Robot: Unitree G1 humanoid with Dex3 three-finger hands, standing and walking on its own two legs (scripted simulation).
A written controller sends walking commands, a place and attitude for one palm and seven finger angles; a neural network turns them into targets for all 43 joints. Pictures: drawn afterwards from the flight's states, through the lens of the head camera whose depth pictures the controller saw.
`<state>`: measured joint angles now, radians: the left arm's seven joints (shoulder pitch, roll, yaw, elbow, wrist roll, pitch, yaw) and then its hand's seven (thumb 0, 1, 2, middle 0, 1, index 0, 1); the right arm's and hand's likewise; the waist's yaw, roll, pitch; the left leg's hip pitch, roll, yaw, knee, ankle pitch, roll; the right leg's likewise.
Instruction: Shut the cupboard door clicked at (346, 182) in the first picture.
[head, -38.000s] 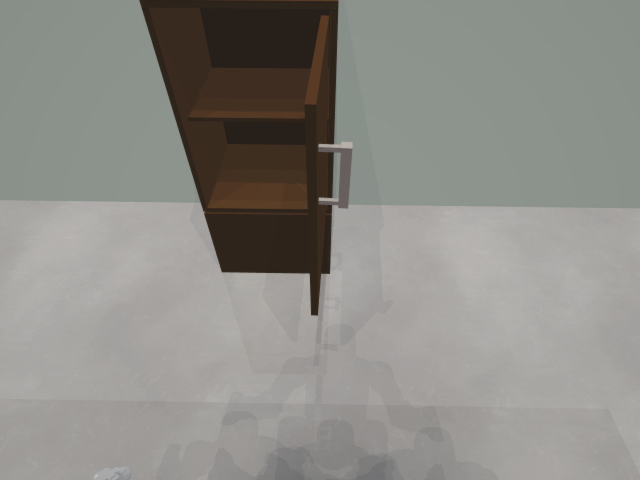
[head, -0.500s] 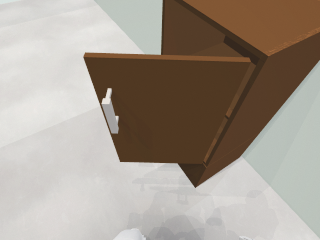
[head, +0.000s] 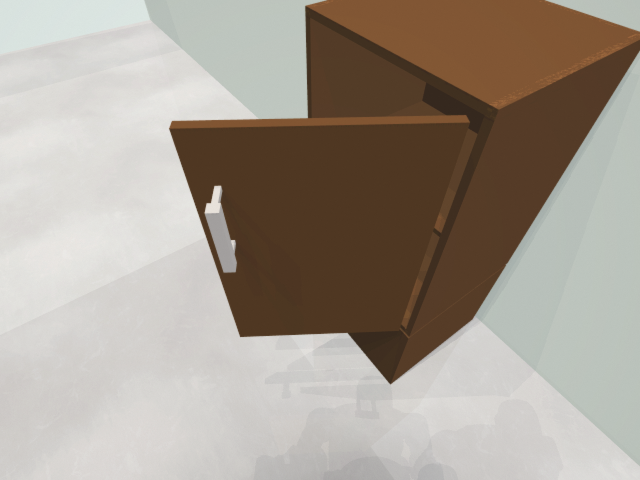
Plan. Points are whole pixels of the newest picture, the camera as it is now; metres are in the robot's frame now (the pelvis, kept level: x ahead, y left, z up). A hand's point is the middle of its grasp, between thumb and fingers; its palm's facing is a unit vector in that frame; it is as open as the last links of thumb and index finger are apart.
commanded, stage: come to a stop and stand still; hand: left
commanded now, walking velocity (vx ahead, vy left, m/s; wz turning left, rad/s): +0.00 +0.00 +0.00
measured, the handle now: (223, 230) +0.47 +0.18 +0.02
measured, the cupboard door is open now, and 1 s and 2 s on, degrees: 57 57 57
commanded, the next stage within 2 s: look again from close up in 0.44 s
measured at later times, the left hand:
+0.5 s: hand out of the picture -0.03 +0.14 -0.18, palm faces +0.02 -0.99 -0.14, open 7.4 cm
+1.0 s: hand out of the picture +0.05 +0.17 -0.18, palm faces +0.01 -0.97 -0.23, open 7.4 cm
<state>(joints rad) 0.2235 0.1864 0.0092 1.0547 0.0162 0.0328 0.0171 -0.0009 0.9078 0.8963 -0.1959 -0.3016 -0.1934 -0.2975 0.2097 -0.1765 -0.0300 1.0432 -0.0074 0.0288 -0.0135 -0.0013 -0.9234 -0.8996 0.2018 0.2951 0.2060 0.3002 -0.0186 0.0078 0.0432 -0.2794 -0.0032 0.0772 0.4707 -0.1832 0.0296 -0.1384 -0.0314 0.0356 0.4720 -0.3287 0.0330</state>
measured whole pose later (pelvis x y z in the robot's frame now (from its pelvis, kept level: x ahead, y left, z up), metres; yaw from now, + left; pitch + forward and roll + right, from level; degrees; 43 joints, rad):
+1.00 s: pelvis +0.02 -0.01 +0.00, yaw +0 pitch -1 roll +1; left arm 0.27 0.19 -0.02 1.05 0.01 -0.01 0.04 0.00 0.91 0.90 -0.20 -0.30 -0.19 -0.30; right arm 0.23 -0.18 0.00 1.05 -0.01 -0.02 -0.01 0.01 -0.92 -0.90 0.20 0.29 0.20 0.30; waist 0.00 -0.01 0.01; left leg -0.27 0.01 0.06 0.53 -0.25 0.01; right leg -0.12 -0.02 0.02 0.51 -0.39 0.01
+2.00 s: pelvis -0.02 -0.01 -0.08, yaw +1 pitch +13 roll -3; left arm 0.45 0.22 0.18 -0.08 -0.28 -0.30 -0.15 0.01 0.90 0.90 -0.81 -0.97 -0.81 -0.97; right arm 0.32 -0.19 0.00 0.54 0.02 -0.21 -0.06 0.01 -0.91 -0.90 0.20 0.30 0.21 0.30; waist 0.00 0.03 -0.14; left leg -0.90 0.04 0.00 1.09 -0.42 0.02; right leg -0.74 0.02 -0.03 1.07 -0.56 0.00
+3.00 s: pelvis -0.02 -0.02 -0.06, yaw +2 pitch +8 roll -2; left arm 0.36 0.25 0.15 -0.06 -0.29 -0.31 -0.20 0.01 0.90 0.90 -1.30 -1.50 -1.30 -1.50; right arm 0.28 -0.25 0.02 0.54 0.04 -0.21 -0.05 0.01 -0.91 -0.90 0.20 0.30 0.21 0.30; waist 0.01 0.05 -0.11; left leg -0.75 0.04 -0.02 0.99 -0.38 -0.01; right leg -0.59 0.02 -0.06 0.98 -0.53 -0.02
